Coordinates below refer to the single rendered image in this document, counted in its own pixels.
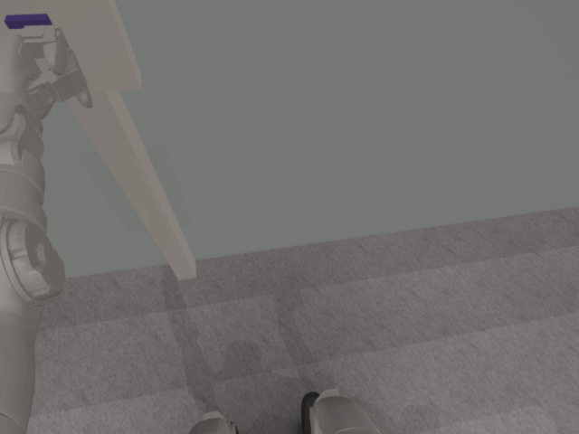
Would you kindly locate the left robot upper arm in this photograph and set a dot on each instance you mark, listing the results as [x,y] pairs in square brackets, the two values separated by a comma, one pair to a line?
[31,272]

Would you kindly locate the right robot thigh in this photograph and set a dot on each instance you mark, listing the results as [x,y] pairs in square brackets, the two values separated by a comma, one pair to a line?
[339,415]

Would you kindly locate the robot left forearm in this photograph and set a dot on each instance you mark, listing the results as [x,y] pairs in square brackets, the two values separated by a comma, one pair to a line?
[22,182]

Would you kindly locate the left robot hand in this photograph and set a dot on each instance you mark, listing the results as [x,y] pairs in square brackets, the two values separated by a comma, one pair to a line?
[21,76]

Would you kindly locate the panel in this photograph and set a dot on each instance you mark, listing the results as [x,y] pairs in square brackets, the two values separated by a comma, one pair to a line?
[95,32]

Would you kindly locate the robot right foot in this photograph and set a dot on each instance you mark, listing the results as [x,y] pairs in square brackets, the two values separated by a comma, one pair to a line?
[307,402]

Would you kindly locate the button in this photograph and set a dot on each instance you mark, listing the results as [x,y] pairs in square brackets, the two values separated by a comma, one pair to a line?
[18,21]

